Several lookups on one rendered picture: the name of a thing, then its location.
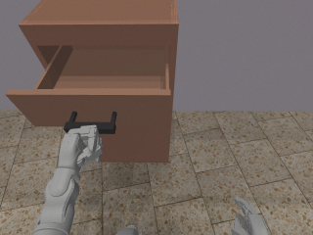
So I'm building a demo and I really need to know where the left robot shin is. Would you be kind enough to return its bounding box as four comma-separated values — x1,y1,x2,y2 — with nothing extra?
126,225,136,229

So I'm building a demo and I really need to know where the right robot hand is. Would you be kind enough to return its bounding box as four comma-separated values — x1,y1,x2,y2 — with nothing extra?
231,196,270,235

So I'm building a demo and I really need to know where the drawer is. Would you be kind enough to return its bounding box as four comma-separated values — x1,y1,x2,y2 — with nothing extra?
5,45,171,128

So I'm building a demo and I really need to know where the handle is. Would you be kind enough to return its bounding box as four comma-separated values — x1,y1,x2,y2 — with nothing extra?
64,112,117,134

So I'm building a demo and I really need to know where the robot left forearm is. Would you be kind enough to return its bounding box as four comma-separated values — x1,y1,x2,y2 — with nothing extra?
31,166,81,235

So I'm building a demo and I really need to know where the left robot hand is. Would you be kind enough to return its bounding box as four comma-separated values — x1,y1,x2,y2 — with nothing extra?
58,124,103,172

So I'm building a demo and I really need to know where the cabinet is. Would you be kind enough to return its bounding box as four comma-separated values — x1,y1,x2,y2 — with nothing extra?
18,0,179,163

